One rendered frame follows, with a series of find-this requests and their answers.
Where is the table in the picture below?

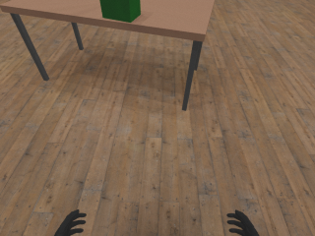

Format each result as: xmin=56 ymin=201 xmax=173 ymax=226
xmin=0 ymin=0 xmax=215 ymax=111

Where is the carton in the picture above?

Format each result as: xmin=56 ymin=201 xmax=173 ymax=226
xmin=99 ymin=0 xmax=141 ymax=23

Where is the robot right hand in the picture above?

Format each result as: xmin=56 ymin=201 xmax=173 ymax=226
xmin=227 ymin=209 xmax=259 ymax=236

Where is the robot left hand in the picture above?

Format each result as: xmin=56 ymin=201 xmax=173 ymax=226
xmin=54 ymin=209 xmax=87 ymax=236

